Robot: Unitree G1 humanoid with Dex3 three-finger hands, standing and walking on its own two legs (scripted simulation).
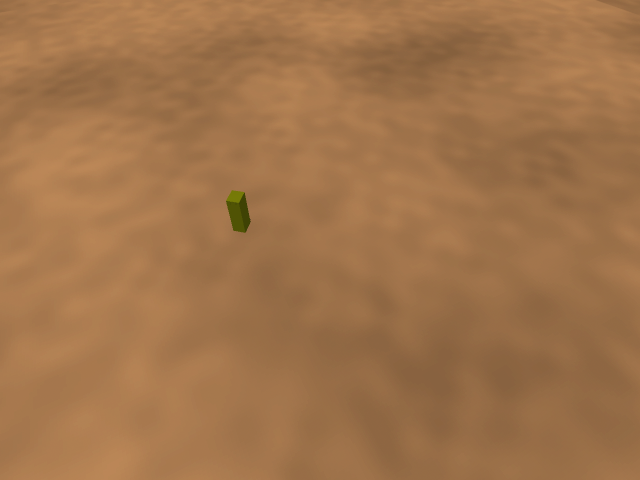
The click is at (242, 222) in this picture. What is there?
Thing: carton on end
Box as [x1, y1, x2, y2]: [226, 190, 249, 232]
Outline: 232,190 226,202 233,230 245,232 249,224 249,217 244,192
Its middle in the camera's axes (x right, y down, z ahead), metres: -0.34 -0.10 +1.66
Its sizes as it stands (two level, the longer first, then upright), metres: 0.066 0.056 0.178
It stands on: the floor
